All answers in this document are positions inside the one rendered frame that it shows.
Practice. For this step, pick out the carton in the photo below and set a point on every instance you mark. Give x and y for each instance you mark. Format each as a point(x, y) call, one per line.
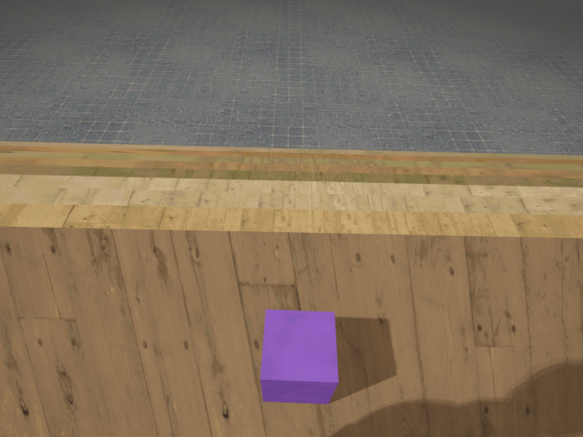
point(299, 356)

